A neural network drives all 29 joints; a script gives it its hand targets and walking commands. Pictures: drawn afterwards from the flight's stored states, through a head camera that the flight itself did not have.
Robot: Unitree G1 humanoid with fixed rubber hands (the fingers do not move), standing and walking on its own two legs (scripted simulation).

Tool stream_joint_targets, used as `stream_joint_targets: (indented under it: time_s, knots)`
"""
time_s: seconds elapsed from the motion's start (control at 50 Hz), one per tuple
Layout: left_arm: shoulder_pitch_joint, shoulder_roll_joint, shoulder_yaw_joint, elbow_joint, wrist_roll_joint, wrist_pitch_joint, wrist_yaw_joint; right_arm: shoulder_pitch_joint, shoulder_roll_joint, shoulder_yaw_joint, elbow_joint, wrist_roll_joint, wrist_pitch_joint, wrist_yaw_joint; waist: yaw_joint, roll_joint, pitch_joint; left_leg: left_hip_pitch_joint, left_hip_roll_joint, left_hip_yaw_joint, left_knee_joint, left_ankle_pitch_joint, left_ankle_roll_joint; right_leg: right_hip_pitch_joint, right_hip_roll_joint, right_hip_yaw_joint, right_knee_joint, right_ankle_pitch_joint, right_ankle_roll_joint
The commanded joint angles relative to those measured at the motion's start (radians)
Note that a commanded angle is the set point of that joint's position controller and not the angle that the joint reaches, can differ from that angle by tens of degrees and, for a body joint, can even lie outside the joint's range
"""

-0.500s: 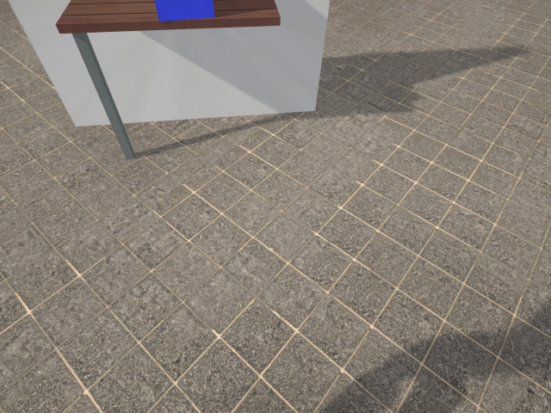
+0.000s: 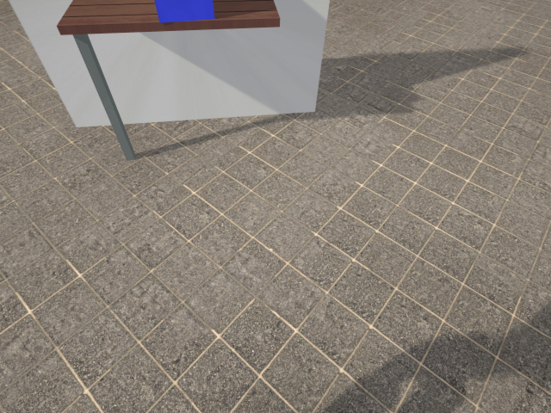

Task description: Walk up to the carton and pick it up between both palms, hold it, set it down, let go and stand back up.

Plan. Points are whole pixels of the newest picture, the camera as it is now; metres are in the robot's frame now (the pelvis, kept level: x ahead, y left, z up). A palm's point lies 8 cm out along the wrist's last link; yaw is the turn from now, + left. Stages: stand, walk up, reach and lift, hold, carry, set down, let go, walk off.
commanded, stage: stand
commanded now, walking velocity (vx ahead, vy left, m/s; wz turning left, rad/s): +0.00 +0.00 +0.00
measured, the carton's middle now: out of the picture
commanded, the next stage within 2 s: walk up in 0.22 s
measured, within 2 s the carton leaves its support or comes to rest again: neither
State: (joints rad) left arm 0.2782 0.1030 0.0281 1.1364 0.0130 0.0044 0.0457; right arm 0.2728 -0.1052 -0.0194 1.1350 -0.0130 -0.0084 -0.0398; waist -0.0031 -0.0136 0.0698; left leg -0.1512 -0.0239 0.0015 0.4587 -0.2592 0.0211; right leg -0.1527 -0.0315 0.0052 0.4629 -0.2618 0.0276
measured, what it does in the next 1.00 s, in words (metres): walks ahead: left foot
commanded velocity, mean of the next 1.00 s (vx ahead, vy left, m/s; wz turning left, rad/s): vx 0.00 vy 0.00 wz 0.00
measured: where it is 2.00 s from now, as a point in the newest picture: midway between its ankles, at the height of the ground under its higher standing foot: (238, 300)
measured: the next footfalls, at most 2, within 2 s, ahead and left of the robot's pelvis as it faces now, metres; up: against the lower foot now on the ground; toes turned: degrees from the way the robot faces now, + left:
left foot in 0.76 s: +0.13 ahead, +0.15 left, +0.00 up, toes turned +11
right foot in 1.18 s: +0.45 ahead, -0.06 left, +0.00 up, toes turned +3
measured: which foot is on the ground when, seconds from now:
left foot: down 0.00-0.60, up 0.62-0.74, down 0.76-1.00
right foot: down 0.00-0.78, up 0.80-1.00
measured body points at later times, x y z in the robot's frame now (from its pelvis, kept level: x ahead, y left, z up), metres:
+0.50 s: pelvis +0.00 +0.00 +0.00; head +0.01 +0.00 +0.45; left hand -0.02 +0.21 -0.17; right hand -0.01 -0.20 -0.16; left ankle -0.01 +0.11 -0.74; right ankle -0.01 -0.14 -0.74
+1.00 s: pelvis +0.15 +0.06 -0.02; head +0.16 +0.07 +0.43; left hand +0.18 +0.32 -0.16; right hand +0.15 -0.20 -0.16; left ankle +0.09 +0.14 -0.74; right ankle +0.17 -0.05 -0.66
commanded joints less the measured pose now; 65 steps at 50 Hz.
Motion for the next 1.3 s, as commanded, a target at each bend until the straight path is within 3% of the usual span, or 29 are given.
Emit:
stream_joint_targets:
  time_s: [0.0,0.38,0.4,0.44,0.48,0.52,0.54,0.56,0.58,0.64,0.68,0.7,0.72,0.74,0.76,0.78,0.8,0.86,0.9,0.94,1.06,1.1,1.14,1.16,1.18,1.2,1.22,1.24,1.28]
  knots:
    - [0.107,0.067,0.007,0.005,0.001,-0.008,0.005,0.08,-0.069,-0.01,-0.009,0.0,-0.008,-0.004,0.001,0.022,0.035,-0.051,0.082,-0.086,-0.116,0.129,0.026,-0.031,-0.048,0.043,-0.084,0.125,-0.036]
    - [0.1,0.055,-0.006,0.036,0.002,-0.005,0.005,0.085,-0.071,-0.005,0.008,0.002,-0.004,-0.007,0.0,0.003,0.037,-0.051,0.092,-0.084,-0.114,0.118,0.025,-0.033,-0.046,0.046,-0.09,0.142,-0.035]
    - [0.099,0.184,0.052,-0.069,0.041,-0.032,-0.004,0.183,-0.168,-0.06,-0.039,0.002,-0.019,0.001,-0.014,0.013,-0.091,-0.092,0.083,-0.163,-0.06,-0.447,0.06,0.041,-0.039,0.036,-0.004,-0.382,-0.078]
    - [0.104,0.185,0.072,-0.079,0.052,-0.036,-0.009,0.144,-0.202,-0.079,-0.049,-0.001,-0.014,0.008,0.007,0.032,0.076,-0.32,0.12,-0.25,-0.113,-0.616,0.084,-0.041,-0.045,0.081,0.024,-0.53,-0.091]
    - [0.144,0.129,0.057,-0.083,0.036,-0.046,-0.016,0.115,-0.166,-0.07,-0.08,-0.002,-0.019,0.013,0.026,0.034,0.122,-0.349,0.129,-0.262,-0.082,-0.548,0.077,-0.076,-0.066,0.087,0.028,-0.469,-0.097]
    - [0.223,0.128,0.06,-0.08,0.031,-0.068,-0.019,0.066,-0.106,-0.056,-0.118,-0.008,-0.033,0.02,0.073,-0.032,0.1,-0.445,0.079,-0.18,0.036,-0.397,0.027,0.084,-0.123,0.169,-0.064,-0.404,-0.133]
    - [0.274,0.174,0.071,-0.064,0.039,-0.074,-0.015,0.007,-0.085,-0.05,-0.152,-0.015,-0.036,0.026,0.109,-0.103,0.095,-0.568,0.02,-0.065,0.179,-0.289,-0.018,0.228,-0.214,0.298,-0.187,-0.442,-0.191]
    - [0.274,0.243,0.087,-0.052,0.058,-0.074,-0.006,-0.029,-0.078,-0.05,-0.185,-0.033,-0.032,0.03,0.12,-0.177,0.127,-0.66,0.009,0.028,0.394,-0.247,-0.046,0.267,-0.378,0.466,-0.31,-0.478,-0.277]
    - [0.237,0.269,0.09,-0.056,0.065,-0.069,0.004,-0.03,-0.108,-0.06,-0.201,-0.056,-0.024,0.033,0.106,-0.103,0.166,-0.685,0.084,-0.026,0.466,-0.289,-0.049,0.218,-0.445,0.509,-0.321,-0.476,-0.324]
    - [0.141,0.295,0.079,-0.098,0.06,-0.059,0.001,0.04,-0.122,-0.075,-0.239,-0.046,-0.028,0.049,0.055,-0.095,0.268,-0.521,0.136,-0.068,0.386,-0.33,-0.024,-0.045,-0.422,0.422,-0.294,-0.528,-0.319]
    - [0.027,0.267,0.057,-0.126,0.045,-0.056,-0.014,0.185,-0.094,-0.071,-0.211,-0.016,-0.05,0.062,-0.025,-0.128,0.268,-0.31,0.13,-0.052,0.204,-0.184,-0.011,-0.142,-0.307,0.211,-0.162,-0.428,-0.232]
    - [-0.043,0.26,0.058,-0.152,0.047,-0.053,-0.017,0.279,-0.097,-0.091,-0.203,-0.024,-0.061,0.063,-0.099,-0.09,0.216,-0.053,0.101,-0.008,0.092,-0.078,0.004,-0.315,-0.229,0.05,-0.006,-0.364,-0.18]
    - [-0.088,0.213,0.037,-0.172,0.042,-0.049,-0.029,0.433,-0.143,-0.111,-0.152,-0.025,-0.069,0.06,-0.17,0.062,0.144,0.17,0.048,-0.009,0.022,-0.05,0.002,-0.446,-0.095,-0.1,0.276,-0.313,-0.129]
    - [-0.089,0.135,0.01,-0.221,0.041,-0.053,-0.042,0.585,-0.219,-0.133,-0.117,-0.032,-0.073,0.047,-0.215,0.311,0.06,0.293,0.182,-0.294,-0.06,-0.228,0.029,-0.587,0.0,-0.148,0.643,-0.358,-0.077]
    - [-0.027,0.149,0.016,-0.258,0.035,-0.047,-0.047,0.552,-0.278,-0.127,-0.148,-0.038,-0.064,0.032,-0.157,0.309,0.049,0.25,0.312,-0.63,-0.232,-0.405,0.1,-0.627,0.031,-0.056,0.745,-0.341,-0.056]
    - [0.031,0.204,0.032,-0.259,0.027,-0.035,-0.046,0.437,-0.313,-0.127,-0.187,-0.039,-0.052,0.019,-0.105,0.209,0.05,0.199,0.39,-0.767,-0.31,-0.513,0.177,-0.609,-0.003,-0.012,0.792,-0.304,-0.053]
    - [0.037,0.224,0.038,-0.272,0.024,-0.029,-0.05,0.361,-0.347,-0.128,-0.225,-0.033,-0.051,0.011,-0.091,0.169,0.047,0.197,0.423,-0.804,-0.305,-0.426,0.23,-0.612,-0.039,0.016,0.849,-0.279,-0.05]
    - [-0.01,0.222,0.028,-0.313,0.032,-0.049,-0.053,0.277,-0.295,-0.101,-0.283,-0.04,-0.064,-0.002,-0.063,0.097,0.084,0.125,0.399,-0.56,-0.185,0.047,0.235,-0.615,-0.103,0.026,0.885,-0.176,-0.035]
    - [-0.014,0.215,0.027,-0.346,0.029,-0.05,-0.064,0.239,-0.26,-0.08,-0.287,-0.043,-0.068,0.002,-0.035,0.08,0.111,0.043,0.361,-0.425,-0.15,0.214,0.23,-0.566,-0.11,0.032,0.805,-0.158,-0.03]
    - [-0.044,0.205,0.021,-0.39,0.022,-0.044,-0.076,0.205,-0.239,-0.066,-0.293,-0.04,-0.075,0.009,-0.019,0.053,0.153,-0.037,0.315,-0.313,-0.165,0.254,0.227,-0.534,-0.106,0.019,0.676,-0.091,-0.023]
    - [-0.038,0.201,0.023,-0.454,0.004,-0.065,-0.09,0.151,-0.288,-0.071,-0.33,-0.03,-0.085,0.037,0.017,0.16,0.093,-0.209,0.17,-0.089,-0.109,0.211,0.175,-0.159,-0.03,-0.115,0.213,0.169,-0.048]
    - [0.041,0.229,0.042,-0.437,0.022,-0.067,-0.078,0.196,-0.301,-0.074,-0.337,-0.027,-0.081,0.044,0.035,0.118,0.022,-0.187,0.181,-0.115,0.002,0.245,0.162,-0.029,0.012,-0.135,0.177,0.186,-0.063]
    - [0.204,0.278,0.067,-0.406,0.046,-0.076,-0.06,0.249,-0.287,-0.066,-0.355,-0.022,-0.073,0.051,0.099,0.016,-0.076,-0.234,0.13,-0.072,0.296,0.288,0.127,0.189,0.034,-0.116,0.158,0.141,-0.092]
    - [0.313,0.336,0.085,-0.394,0.061,-0.082,-0.05,0.296,-0.243,-0.05,-0.372,-0.019,-0.066,0.054,0.141,-0.097,-0.189,-0.31,0.063,-0.011,0.585,0.18,0.089,0.341,-0.075,0.026,0.144,0.002,-0.138]
    - [0.358,0.427,0.102,-0.415,0.071,-0.084,-0.038,0.334,-0.183,-0.029,-0.404,-0.007,-0.06,0.056,0.146,-0.289,-0.242,-0.461,-0.041,0.032,0.899,-0.229,0.022,0.404,-0.378,0.481,-0.018,-0.195,-0.251]
    - [0.289,0.465,0.111,-0.421,0.045,-0.067,-0.025,0.346,-0.249,-0.048,-0.425,-0.013,-0.032,0.048,0.119,-0.237,-0.216,-0.539,-0.039,-0.013,1.011,-0.344,0.002,0.355,-0.485,0.768,-0.208,-0.449,-0.382]
    - [0.198,0.443,0.1,-0.444,0.028,-0.061,-0.014,0.299,-0.282,-0.064,-0.436,-0.025,-0.017,0.05,0.096,-0.19,-0.124,-0.574,0.022,-0.059,1.053,-0.291,-0.001,0.252,-0.508,0.807,-0.274,-0.6,-0.387]
    - [0.138,0.405,0.082,-0.462,0.023,-0.062,-0.013,0.231,-0.292,-0.073,-0.454,-0.035,-0.016,0.052,0.088,-0.152,-0.035,-0.576,0.049,-0.082,1.063,-0.239,0.001,0.145,-0.475,0.718,-0.286,-0.558,-0.36]
    - [0.069,0.367,0.053,-0.478,0.032,-0.074,-0.017,0.159,-0.275,-0.071,-0.474,-0.027,-0.023,0.063,0.054,-0.068,0.083,-0.51,0.092,-0.103,0.963,-0.172,-0.001,-0.044,-0.392,0.398,-0.241,-0.211,-0.296]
